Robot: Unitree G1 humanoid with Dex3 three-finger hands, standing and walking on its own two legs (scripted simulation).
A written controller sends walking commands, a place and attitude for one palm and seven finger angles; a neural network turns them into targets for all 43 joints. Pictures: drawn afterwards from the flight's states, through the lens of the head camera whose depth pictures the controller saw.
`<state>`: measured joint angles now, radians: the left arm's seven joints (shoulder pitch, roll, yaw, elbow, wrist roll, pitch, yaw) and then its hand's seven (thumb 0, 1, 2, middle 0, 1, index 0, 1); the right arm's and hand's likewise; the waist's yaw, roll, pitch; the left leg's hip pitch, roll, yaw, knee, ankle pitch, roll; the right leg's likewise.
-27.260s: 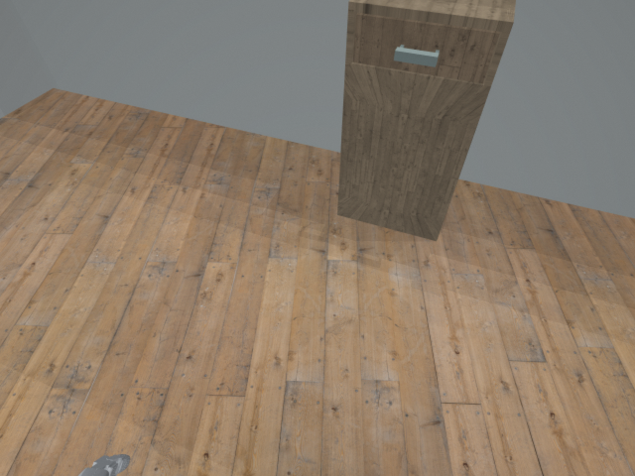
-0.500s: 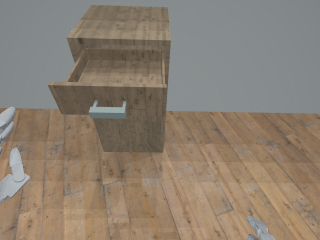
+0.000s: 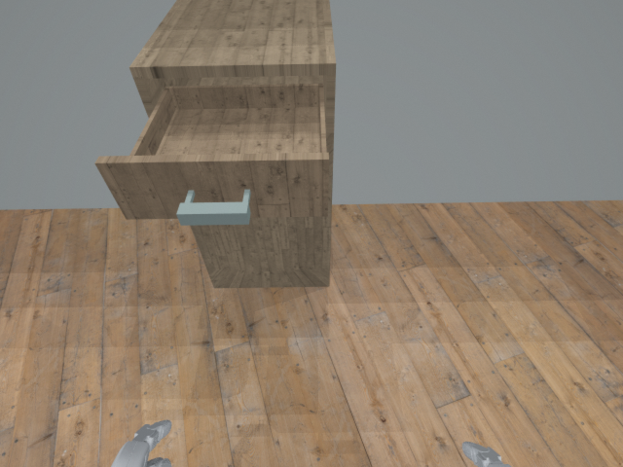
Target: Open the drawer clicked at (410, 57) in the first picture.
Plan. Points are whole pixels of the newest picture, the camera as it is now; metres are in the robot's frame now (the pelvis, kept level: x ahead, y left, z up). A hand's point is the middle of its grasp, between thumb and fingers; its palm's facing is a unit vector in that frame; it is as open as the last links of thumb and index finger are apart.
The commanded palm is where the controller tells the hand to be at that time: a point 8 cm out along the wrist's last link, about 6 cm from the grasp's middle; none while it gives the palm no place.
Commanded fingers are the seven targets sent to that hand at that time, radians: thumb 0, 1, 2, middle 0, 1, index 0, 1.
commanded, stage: let the arm hang, fingers relaxed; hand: left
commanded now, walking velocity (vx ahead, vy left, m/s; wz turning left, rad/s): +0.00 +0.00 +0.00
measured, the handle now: (216, 204) +0.54 +0.19 +0.01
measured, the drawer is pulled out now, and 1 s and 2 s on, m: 0.30 0.30 0.30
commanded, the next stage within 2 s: look to check the result in 0.88 s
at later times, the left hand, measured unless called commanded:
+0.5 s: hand out of the picture -0.03 +0.18 -0.16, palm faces +0.03 -0.97 -0.23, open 7.3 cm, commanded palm none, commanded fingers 0.00 0.90 0.90 -0.20 -0.30 -0.20 -0.30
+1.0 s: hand out of the picture +0.00 +0.16 -0.16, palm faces +0.04 -0.98 -0.21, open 7.3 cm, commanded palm none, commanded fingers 0.00 0.90 0.90 -0.20 -0.30 -0.20 -0.30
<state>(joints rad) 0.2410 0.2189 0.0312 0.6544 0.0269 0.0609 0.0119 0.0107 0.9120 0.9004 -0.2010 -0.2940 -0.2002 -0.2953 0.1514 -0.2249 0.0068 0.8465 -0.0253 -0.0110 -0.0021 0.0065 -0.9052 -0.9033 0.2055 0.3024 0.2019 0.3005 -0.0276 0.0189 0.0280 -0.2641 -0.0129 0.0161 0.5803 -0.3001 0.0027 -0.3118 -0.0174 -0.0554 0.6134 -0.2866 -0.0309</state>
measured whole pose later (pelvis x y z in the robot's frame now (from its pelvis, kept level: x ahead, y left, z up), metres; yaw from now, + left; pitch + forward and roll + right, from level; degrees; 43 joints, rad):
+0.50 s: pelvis -0.01 -0.01 +0.01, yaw -1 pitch -2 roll +0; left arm 0.30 0.17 0.02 1.15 0.01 0.01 0.03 0.01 0.92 0.90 -0.20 -0.29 -0.20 -0.30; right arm 0.33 -0.13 0.01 1.12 -0.02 0.02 -0.04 0.00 -0.91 -0.90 0.20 0.30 0.20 0.30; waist -0.01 0.03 0.07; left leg -0.17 0.02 0.01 0.42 -0.21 -0.01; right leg -0.20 0.02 -0.06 0.41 -0.17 -0.05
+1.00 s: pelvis -0.01 -0.02 +0.01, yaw -1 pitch -2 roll +0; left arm 0.26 0.14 0.03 1.13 0.01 0.00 0.03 0.01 0.91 0.90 -0.20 -0.29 -0.20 -0.30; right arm 0.32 -0.12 -0.01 1.11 -0.02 0.01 -0.04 0.00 -0.91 -0.90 0.20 0.30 0.20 0.30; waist -0.01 0.02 0.06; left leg -0.17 0.03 0.01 0.42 -0.21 -0.02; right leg -0.21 0.03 -0.06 0.42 -0.18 -0.05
